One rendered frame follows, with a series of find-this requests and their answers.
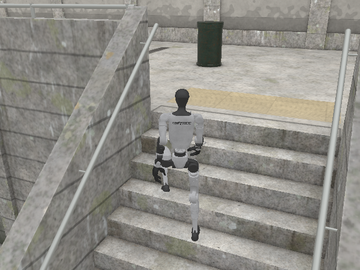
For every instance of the robot right hand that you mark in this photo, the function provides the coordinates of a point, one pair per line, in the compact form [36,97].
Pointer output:
[194,153]

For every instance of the robot left upper arm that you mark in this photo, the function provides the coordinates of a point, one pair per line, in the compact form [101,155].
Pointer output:
[163,128]

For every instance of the right robot shin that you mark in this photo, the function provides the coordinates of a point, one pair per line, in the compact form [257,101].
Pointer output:
[195,213]

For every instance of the right robot forearm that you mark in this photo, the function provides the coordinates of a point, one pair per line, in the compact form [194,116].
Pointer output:
[199,145]

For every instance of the robot left foot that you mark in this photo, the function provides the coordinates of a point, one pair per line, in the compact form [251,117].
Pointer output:
[165,188]

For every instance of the robot right upper arm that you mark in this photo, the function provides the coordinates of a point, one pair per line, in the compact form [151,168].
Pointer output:
[199,128]

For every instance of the left robot forearm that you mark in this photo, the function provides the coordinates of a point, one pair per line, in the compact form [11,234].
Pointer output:
[159,154]

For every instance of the robot left hand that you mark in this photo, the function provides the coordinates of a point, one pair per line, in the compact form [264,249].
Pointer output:
[155,173]

